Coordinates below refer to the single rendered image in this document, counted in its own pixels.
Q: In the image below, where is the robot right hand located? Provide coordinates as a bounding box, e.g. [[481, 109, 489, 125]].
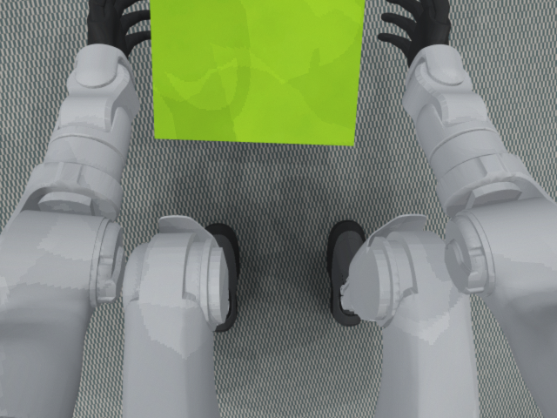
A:
[[378, 0, 452, 68]]

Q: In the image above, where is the robot right forearm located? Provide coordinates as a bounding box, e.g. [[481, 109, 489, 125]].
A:
[[402, 44, 557, 218]]

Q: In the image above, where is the robot left forearm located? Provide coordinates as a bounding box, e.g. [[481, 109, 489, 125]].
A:
[[0, 44, 140, 253]]

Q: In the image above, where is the robot foot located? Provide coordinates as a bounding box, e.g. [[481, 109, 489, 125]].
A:
[[205, 223, 240, 333], [327, 220, 366, 327]]

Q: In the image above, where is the robot left foot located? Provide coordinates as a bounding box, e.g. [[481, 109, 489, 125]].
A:
[[205, 223, 240, 333]]

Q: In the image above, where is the robot left hand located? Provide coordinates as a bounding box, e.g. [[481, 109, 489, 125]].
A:
[[87, 0, 151, 61]]

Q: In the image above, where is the robot left upper arm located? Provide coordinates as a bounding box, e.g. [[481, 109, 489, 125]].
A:
[[0, 210, 125, 418]]

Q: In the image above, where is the carton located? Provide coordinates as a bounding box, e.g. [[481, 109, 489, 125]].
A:
[[150, 0, 365, 146]]

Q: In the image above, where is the robot right foot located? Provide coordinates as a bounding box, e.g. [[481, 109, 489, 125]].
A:
[[327, 220, 366, 327]]

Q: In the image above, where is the robot right upper arm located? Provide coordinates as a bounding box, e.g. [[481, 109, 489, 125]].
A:
[[444, 197, 557, 418]]

